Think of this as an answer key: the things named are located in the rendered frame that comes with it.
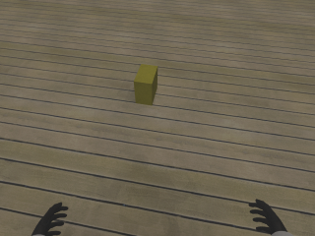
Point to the left robot hand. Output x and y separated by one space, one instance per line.
45 223

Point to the right robot hand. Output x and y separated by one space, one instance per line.
272 220

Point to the carton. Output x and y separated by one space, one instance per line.
146 84

